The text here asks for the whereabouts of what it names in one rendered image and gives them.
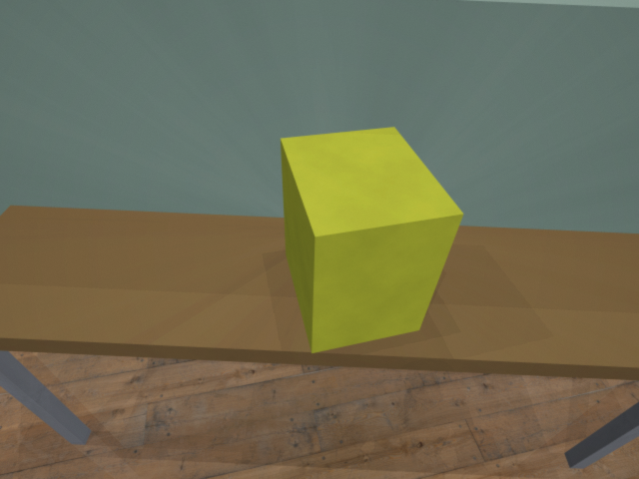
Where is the carton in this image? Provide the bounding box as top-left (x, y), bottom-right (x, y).
top-left (281, 127), bottom-right (463, 353)

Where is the table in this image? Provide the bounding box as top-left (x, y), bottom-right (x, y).
top-left (0, 206), bottom-right (639, 469)

